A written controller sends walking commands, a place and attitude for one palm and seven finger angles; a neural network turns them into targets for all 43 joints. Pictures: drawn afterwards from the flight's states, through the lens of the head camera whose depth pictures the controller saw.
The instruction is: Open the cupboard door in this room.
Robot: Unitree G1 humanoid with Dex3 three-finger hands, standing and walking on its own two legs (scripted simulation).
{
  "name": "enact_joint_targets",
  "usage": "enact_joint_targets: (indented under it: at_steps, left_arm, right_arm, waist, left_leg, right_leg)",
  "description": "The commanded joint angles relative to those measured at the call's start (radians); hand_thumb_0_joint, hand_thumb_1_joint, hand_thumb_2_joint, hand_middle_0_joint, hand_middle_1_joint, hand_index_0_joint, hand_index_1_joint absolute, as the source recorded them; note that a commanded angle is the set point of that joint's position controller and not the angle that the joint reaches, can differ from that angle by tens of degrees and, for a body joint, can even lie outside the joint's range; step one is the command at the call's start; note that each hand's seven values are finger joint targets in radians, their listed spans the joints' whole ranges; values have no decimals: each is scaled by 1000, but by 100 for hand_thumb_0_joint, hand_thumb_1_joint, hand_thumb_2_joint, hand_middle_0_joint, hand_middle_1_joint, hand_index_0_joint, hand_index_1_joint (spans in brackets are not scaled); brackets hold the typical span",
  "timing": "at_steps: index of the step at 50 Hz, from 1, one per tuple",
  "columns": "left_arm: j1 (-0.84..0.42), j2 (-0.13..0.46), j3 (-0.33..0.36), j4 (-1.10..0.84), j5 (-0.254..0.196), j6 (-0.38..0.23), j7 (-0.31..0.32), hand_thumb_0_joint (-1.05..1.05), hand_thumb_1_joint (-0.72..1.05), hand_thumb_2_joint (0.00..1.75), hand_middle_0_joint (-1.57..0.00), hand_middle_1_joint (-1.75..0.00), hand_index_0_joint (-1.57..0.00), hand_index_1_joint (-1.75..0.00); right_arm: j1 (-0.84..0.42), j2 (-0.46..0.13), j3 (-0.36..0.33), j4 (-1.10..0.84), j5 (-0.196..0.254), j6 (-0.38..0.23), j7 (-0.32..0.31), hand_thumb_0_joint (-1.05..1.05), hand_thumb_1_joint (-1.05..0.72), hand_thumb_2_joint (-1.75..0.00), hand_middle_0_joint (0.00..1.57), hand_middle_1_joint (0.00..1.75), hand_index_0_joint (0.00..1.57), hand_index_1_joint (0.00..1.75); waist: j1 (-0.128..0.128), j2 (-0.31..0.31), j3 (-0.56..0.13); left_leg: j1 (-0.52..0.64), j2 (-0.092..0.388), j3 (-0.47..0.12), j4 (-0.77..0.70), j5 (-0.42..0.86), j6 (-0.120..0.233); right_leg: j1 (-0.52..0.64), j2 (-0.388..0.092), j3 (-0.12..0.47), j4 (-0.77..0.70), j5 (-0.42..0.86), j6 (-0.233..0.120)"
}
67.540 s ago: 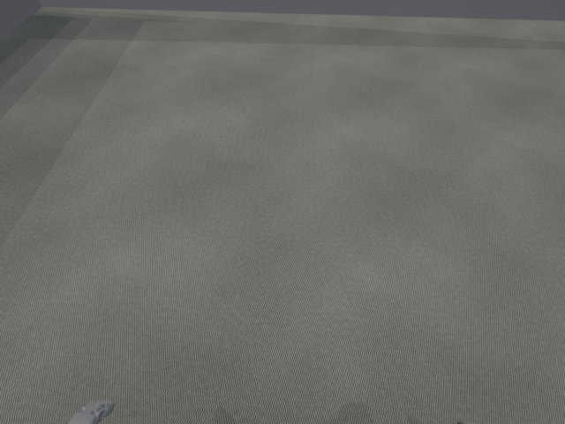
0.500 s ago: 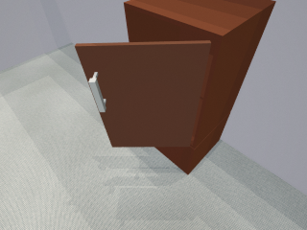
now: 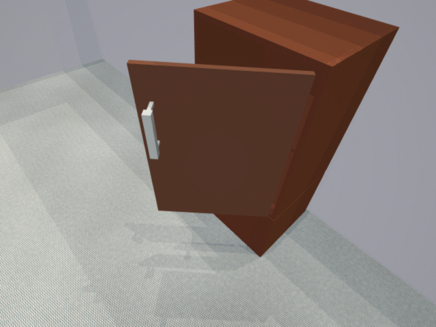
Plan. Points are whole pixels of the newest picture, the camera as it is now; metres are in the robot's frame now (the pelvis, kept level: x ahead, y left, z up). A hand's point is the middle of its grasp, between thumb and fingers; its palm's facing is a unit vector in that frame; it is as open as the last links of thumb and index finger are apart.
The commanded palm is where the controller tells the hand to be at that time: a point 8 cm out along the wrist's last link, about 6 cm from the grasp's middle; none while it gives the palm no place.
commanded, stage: come to a stop and stand still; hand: left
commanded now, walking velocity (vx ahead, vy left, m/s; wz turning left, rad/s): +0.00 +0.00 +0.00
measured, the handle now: (152, 130) +0.57 +0.21 +0.03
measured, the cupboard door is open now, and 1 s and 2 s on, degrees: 44 44 44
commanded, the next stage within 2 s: look again from close up in 0.52 s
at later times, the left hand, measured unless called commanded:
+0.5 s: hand out of the picture -0.05 +0.17 -0.18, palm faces +0.02 -0.99 -0.14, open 7.4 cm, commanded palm none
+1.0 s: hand out of the picture -0.04 +0.17 -0.18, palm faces +0.01 -0.99 -0.11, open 7.4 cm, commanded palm none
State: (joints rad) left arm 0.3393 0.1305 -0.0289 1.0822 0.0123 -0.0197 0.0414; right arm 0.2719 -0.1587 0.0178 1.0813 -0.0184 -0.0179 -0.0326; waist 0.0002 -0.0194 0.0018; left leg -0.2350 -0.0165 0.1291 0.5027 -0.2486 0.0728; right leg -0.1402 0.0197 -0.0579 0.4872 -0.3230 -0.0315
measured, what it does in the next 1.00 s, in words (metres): stands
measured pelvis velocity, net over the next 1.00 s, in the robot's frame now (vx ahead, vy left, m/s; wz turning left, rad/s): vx -0.01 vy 0.03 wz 0.00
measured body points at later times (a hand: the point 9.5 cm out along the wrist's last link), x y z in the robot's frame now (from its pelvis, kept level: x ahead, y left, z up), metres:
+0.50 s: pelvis -0.02 +0.02 +0.00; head -0.01 +0.03 +0.45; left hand -0.05 +0.22 -0.16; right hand -0.02 -0.20 -0.15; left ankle +0.02 +0.07 -0.74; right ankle -0.04 -0.10 -0.74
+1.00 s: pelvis -0.01 +0.03 +0.01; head -0.01 +0.05 +0.45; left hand -0.04 +0.22 -0.17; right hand -0.02 -0.19 -0.15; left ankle +0.02 +0.07 -0.74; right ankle -0.04 -0.10 -0.74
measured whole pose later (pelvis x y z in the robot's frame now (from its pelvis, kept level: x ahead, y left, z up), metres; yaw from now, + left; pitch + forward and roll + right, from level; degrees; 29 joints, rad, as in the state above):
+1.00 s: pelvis -0.01 +0.03 +0.01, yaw +0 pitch -1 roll -1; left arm 0.35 0.13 -0.03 1.11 0.02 -0.01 0.04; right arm 0.30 -0.12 0.02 1.14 -0.01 -0.02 -0.03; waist 0.00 -0.05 0.01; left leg -0.22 -0.06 0.15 0.38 -0.17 0.11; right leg -0.15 -0.02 -0.04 0.42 -0.26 0.01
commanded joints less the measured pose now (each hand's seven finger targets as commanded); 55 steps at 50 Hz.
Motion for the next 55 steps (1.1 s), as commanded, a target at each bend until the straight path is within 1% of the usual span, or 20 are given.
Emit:
enact_joint_targets:
  at_steps: [1, 3, 5, 7, 9, 13, 16, 17, 18, 22, 23, 28, 32, 39, 42, 44, 48, 51, 53, 55]
  left_arm:
    - [72, 89, 20, -34, 1, -5, 6, 0, 90, 90, -20, -30, -20, -30]
    - [72, 88, 19, -33, 3, -3, 5, 0, 90, 90, -20, -30, -20, -30]
    - [73, 92, 20, -34, 2, 0, 4, 0, 90, 90, -20, -30, -20, -30]
    - [74, 89, 20, -31, 3, 2, 2, 0, 90, 90, -20, -30, -20, -30]
    - [79, 90, 20, -31, 5, 1, 2, 0, 90, 90, -20, -30, -20, -30]
    - [83, 89, 20, -27, 5, 2, 2, 0, 90, 90, -20, -30, -20, -30]
    - [88, 86, 19, -20, 4, 2, 1, 0, 90, 90, -20, -30, -20, -30]
    - [90, 85, 19, -19, 4, 2, 1, 0, 90, 90, -20, -30, -20, -30]
    - [90, 85, 18, -18, 6, 2, 2, 0, 90, 90, -20, -30, -20, -30]
    - [98, 79, 19, -12, 6, 5, 2, 0, 90, 90, -20, -30, -20, -30]
    - [103, 78, 19, -11, 8, 3, 2, 0, 90, 90, -20, -30, -20, -30]
    - [106, 76, 16, -3, 6, -1, 4, 0, 90, 90, -20, -30, -20, -30]
    - [107, 70, 16, 1, 5, 1, 5, 0, 90, 90, -20, -30, -20, -30]
    - [110, 69, 14, 4, 6, 0, 6, 0, 90, 90, -20, -30, -20, -30]
    - [108, 64, 16, 6, 6, 3, 5, 0, 90, 90, -20, -30, -20, -30]
    - [108, 64, 16, 5, 7, 3, 5, 0, 90, 90, -20, -30, -20, -30]
    - [109, 62, 16, 6, 7, 5, 5, 0, 90, 90, -20, -30, -20, -30]
    - [110, 61, 18, 7, 7, 6, 4, 0, 90, 90, -20, -30, -20, -30]
    - [109, 61, 17, 8, 8, 3, 5, 0, 90, 90, -20, -30, -20, -30]
    - [108, 56, 18, 8, 6, 3, 4, 0, 90, 90, -20, -30, -20, -30]
  right_arm:
    - [50, -96, -18, -36, 3, -16, 0, 0, -90, -90, 20, 30, 20, 30]
    - [50, -97, -18, -34, 4, -15, 1, 0, -90, -90, 20, 30, 20, 30]
    - [47, -104, -19, -33, 4, -14, 2, 0, -90, -90, 20, 30, 20, 30]
    - [47, -107, -21, -31, 3, -13, 3, 0, -90, -90, 20, 30, 20, 30]
    - [49, -108, -22, -30, 4, -13, 4, 0, -90, -90, 20, 30, 20, 30]
    - [60, -107, -23, -20, 5, -15, 5, 0, -90, -90, 20, 30, 20, 30]
    - [63, -107, -25, -14, 5, -14, 5, 0, -90, -90, 20, 30, 20, 30]
    - [62, -109, -24, -11, 5, -15, 5, 0, -90, -90, 20, 30, 20, 30]
    - [66, -102, -25, -9, 6, -14, 5, 0, -90, -90, 20, 30, 20, 30]
    - [72, -103, -27, -2, 6, -13, 5, 0, -90, -90, 20, 30, 20, 30]
    - [72, -99, -25, -1, 7, -14, 5, 0, -90, -90, 20, 30, 20, 30]
    - [79, -89, -25, 10, 8, -15, 5, 0, -90, -90, 20, 30, 20, 30]
    - [81, -84, -24, 18, 8, -15, 4, 0, -90, -90, 20, 30, 20, 30]
    - [84, -77, -23, 22, 10, -18, 3, 0, -90, -90, 20, 30, 20, 30]
    - [84, -78, -24, 24, 8, -15, 2, 0, -90, -90, 20, 30, 20, 30]
    - [87, -76, -24, 24, 9, -17, 1, 0, -90, -90, 20, 30, 20, 30]
    - [89, -77, -25, 23, 10, -16, 0, 0, -90, -90, 20, 30, 20, 30]
    - [92, -77, -27, 26, 9, -18, 0, 0, -90, -90, 20, 30, 20, 30]
    - [94, -73, -26, 27, 10, -18, 0, 0, -90, -90, 20, 30, 20, 30]
    - [94, -71, -27, 28, 9, -19, -1, 0, -90, -90, 20, 30, 20, 30]
  waist:
    - [-1, 24, 74]
    - [0, 17, 76]
    - [2, 37, 87]
    - [3, 25, 96]
    - [5, 5, 87]
    - [5, 19, 68]
    - [5, 12, 70]
    - [5, 22, 73]
    - [5, 12, 77]
    - [4, 23, 86]
    - [9, 20, 76]
    - [4, -1, 62]
    - [2, 11, 83]
    - [4, 18, 74]
    - [1, 20, 97]
    - [2, 20, 83]
    - [4, 24, 89]
    - [3, 26, 71]
    - [5, -6, 74]
    - [2, 4, 73]
  left_leg:
    - [12, 139, -189, -142, 96, -6]
    - [9, 142, -196, -159, 67, -3]
    - [-4, 145, -205, -182, 20, -3]
    - [-15, 149, -216, -207, -37, -3]
    - [-20, 150, -219, -218, -54, -2]
    - [-9, 155, -228, -234, -55, 1]
    - [-9, 157, -229, -246, -85, -2]
    - [-8, 156, -229, -248, -83, -2]
    - [-12, 157, -230, -250, -83, -1]
    - [-21, 162, -242, -273, -122, -2]
    - [-16, 160, -235, -262, -94, 1]
    - [9, 154, -216, -241, -41, -3]
    - [9, 154, -216, -251, -47, -6]
    - [24, 153, -210, -243, 2, -4]
    - [12, 155, -219, -262, -43, -8]
    - [18, 157, -220, -259, -17, -6]
    - [23, 161, -227, -272, -30, -6]
    - [35, 163, -232, -278, -29, -9]
    - [29, 162, -223, -264, -6, -5]
    - [38, 157, -219, -265, 0, -7]
  right_leg:
    - [-88, -111, 125, -102, 125, -24]
    - [-87, -109, 119, -107, 108, -22]
    - [-91, -108, 114, -108, 87, -21]
    - [-94, -107, 112, -109, 74, -21]
    - [-85, -109, 111, -111, 74, -19]
    - [-74, -110, 101, -108, 85, -17]
    - [-82, -112, 100, -111, 73, -15]
    - [-85, -112, 101, -112, 79, -15]
    - [-82, -111, 99, -114, 80, -15]
    - [-90, -107, 95, -107, 68, -13]
    - [-81, -112, 95, -113, 86, -12]
    - [-85, -119, 104, -122, 101, -11]
    - [-98, -119, 105, -123, 97, -10]
    - [-89, -122, 107, -128, 117, -8]
    - [-101, -118, 102, -126, 100, -7]
    - [-89, -120, 99, -126, 112, -6]
    - [-97, -118, 94, -122, 108, -4]
    - [-92, -119, 94, -118, 109, -3]
    - [-84, -121, 96, -127, 123, -3]
    - [-90, -124, 101, -127, 120, -4]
